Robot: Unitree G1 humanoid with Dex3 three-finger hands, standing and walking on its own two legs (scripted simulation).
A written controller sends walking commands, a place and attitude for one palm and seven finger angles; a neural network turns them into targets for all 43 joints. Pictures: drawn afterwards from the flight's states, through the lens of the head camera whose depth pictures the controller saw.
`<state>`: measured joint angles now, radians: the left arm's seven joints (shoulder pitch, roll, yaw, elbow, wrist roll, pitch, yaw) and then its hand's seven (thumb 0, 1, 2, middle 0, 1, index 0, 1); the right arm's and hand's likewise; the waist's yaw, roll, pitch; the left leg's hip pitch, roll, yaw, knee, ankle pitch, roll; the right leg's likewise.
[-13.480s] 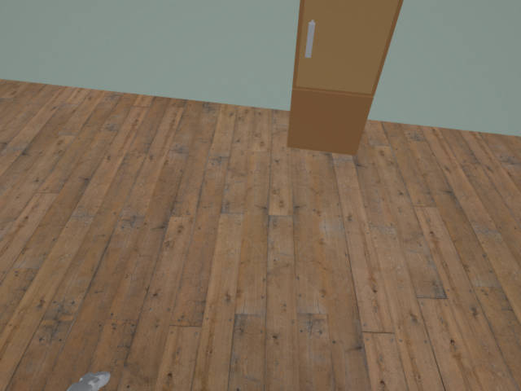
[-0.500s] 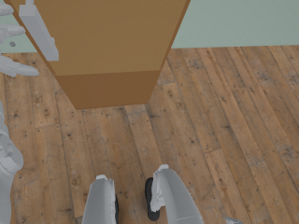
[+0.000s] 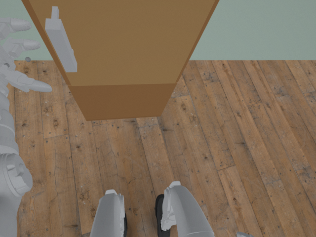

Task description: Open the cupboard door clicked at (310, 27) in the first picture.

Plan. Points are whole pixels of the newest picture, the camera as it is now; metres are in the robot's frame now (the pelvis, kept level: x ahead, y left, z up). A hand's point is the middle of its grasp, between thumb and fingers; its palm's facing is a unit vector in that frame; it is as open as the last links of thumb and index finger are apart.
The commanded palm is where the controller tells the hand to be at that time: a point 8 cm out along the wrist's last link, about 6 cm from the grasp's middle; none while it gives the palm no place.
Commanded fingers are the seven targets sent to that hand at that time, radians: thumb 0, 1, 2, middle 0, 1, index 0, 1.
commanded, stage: move the hooked fingers beside the handle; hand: left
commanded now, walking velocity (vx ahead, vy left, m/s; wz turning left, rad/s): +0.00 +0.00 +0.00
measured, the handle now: (64, 41) +0.56 +0.20 +0.03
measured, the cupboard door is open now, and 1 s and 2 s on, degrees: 0 0 0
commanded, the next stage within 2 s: slide the fingers in behind the handle in 0.26 s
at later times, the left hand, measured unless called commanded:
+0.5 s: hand (35, 62) +0.50 +0.25 +0.03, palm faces +0.04 -1.00 -0.03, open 14.0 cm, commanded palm +0.49 +0.27 +0.03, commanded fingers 0.00 -0.50 0.30 -0.30 -1.20 -0.30 -1.20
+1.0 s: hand (55, 60) +0.51 +0.21 +0.03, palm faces +0.04 -1.00 -0.03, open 14.0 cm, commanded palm +0.49 +0.24 +0.03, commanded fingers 0.00 -0.50 0.30 -0.30 -1.20 -0.30 -1.20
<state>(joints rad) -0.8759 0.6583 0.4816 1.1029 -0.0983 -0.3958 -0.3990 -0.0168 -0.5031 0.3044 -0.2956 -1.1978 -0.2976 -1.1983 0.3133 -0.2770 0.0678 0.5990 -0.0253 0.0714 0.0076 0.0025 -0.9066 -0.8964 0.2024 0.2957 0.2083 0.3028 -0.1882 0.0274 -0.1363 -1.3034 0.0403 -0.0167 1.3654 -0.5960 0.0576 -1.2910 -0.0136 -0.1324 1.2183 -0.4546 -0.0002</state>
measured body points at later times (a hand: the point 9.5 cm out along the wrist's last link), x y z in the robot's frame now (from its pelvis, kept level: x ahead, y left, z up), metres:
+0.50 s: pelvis +0.00 -0.01 +0.00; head +0.18 +0.04 +0.41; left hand +0.49 +0.30 +0.04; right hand +0.03 -0.27 -0.11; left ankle +0.01 +0.08 -0.61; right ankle +0.06 -0.13 -0.61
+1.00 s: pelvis +0.00 -0.01 +0.00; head +0.18 +0.02 +0.41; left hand +0.50 +0.26 +0.04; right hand +0.03 -0.28 -0.11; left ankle +0.01 +0.08 -0.61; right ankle +0.06 -0.13 -0.61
